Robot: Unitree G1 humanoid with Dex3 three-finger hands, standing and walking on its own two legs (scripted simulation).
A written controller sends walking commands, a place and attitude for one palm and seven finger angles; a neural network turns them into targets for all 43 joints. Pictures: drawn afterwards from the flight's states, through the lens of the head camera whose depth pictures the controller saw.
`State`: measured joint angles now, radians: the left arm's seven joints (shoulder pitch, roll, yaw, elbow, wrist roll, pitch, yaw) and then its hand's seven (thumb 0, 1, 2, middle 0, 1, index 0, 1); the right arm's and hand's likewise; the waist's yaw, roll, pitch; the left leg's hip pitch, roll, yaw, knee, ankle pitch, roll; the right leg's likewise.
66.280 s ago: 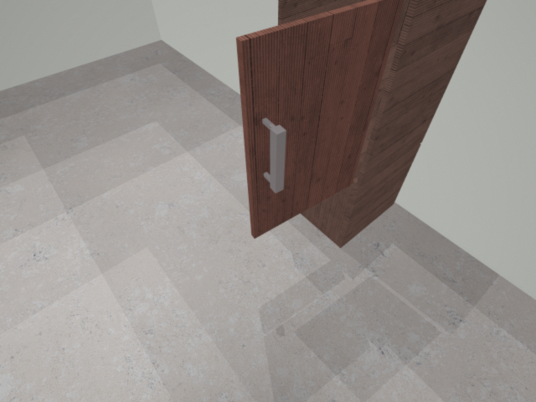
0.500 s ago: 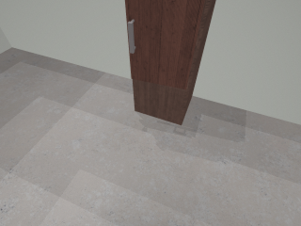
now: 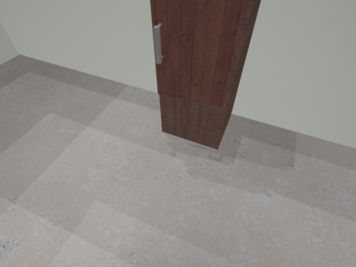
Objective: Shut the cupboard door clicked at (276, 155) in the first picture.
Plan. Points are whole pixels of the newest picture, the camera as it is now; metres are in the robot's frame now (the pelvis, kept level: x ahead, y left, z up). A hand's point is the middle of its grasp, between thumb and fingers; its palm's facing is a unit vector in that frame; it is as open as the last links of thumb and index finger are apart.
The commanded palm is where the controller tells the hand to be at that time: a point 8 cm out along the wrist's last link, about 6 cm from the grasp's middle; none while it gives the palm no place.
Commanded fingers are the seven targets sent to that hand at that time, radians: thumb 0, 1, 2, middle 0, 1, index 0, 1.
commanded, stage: walk to a spot facing it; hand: left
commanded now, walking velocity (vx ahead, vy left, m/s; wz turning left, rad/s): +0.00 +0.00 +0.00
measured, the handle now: (159, 43) +1.07 +0.15 -0.02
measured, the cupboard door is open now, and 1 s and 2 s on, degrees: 6 6 6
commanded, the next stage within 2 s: turn to face it in 1.10 s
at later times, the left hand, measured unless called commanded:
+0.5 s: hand out of the picture +0.03 +0.23 -0.21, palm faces +0.20 -0.96 -0.19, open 7.4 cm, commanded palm none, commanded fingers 0.00 0.90 0.90 -0.20 -0.30 -0.20 -0.30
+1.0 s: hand (95, 231) +0.24 +0.25 -0.16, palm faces +0.52 -0.82 -0.25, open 7.4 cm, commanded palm none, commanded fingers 0.00 0.90 0.90 -0.20 -0.30 -0.20 -0.30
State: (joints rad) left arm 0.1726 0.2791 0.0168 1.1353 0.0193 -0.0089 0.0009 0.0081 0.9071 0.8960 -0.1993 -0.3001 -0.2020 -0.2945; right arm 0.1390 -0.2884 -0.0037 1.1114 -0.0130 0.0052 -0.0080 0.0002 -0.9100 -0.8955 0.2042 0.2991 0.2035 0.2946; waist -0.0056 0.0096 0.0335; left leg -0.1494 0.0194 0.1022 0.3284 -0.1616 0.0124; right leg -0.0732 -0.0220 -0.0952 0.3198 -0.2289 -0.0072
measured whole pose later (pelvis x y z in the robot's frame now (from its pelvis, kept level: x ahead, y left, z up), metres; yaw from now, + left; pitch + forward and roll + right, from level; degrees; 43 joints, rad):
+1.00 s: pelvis +0.26 +0.04 -0.01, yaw +33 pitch +1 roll +2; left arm 0.20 0.15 0.05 0.90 0.03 -0.04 0.01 0.01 0.91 0.90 -0.20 -0.30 -0.20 -0.29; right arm 0.20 -0.26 -0.09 0.96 -0.03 0.04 0.02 0.00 -0.91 -0.90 0.20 0.30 0.20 0.29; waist -0.05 0.03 0.07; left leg -0.55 0.03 0.03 1.15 -0.37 -0.03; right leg -0.23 -0.10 -0.21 0.49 -0.27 -0.02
